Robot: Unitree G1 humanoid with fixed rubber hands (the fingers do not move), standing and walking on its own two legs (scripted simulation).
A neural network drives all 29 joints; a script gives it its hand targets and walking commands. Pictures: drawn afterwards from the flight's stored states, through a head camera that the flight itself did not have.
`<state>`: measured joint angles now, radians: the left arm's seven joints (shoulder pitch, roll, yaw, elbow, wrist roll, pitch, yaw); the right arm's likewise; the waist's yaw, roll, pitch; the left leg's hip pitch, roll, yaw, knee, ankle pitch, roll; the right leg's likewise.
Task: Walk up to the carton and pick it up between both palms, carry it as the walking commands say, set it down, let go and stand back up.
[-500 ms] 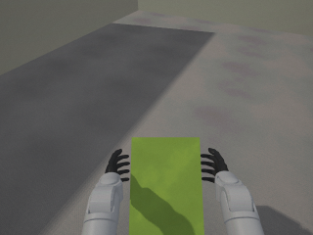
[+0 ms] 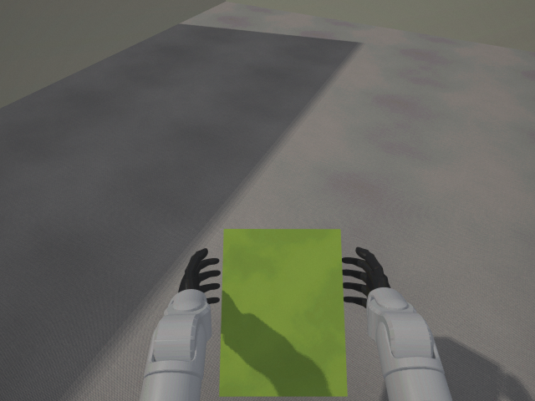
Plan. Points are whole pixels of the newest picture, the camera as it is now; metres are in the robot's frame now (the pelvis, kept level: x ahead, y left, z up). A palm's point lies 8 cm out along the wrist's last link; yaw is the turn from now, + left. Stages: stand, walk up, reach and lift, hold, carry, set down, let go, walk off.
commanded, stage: carry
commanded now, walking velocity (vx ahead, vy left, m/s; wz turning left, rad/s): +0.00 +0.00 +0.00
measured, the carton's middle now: (280, 301) +0.34 +0.00 -0.10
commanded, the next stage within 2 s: hold in 0.32 s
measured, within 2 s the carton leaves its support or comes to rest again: neither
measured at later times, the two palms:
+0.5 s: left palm (177, 308) +0.26 +0.15 +0.05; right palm (378, 307) +0.26 -0.13 +0.04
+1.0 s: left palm (228, 330) +0.25 +0.08 -0.01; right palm (406, 315) +0.26 -0.19 +0.00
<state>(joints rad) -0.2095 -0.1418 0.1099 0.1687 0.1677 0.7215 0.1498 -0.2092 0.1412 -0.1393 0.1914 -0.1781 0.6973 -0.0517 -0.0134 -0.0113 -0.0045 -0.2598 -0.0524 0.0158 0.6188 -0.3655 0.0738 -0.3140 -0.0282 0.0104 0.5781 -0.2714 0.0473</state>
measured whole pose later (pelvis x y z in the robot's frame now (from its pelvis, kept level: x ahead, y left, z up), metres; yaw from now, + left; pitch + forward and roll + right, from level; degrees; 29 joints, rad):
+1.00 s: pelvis -0.06 -0.06 -0.01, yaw +3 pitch -1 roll +0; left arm -0.44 -0.21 0.38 0.61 0.36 0.50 0.14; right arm -0.43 0.21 -0.35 0.57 -0.26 0.48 -0.18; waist -0.01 -0.02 0.02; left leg -0.35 -0.01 -0.06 0.66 -0.30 -0.01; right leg -0.39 0.06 0.05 0.64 -0.23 -0.02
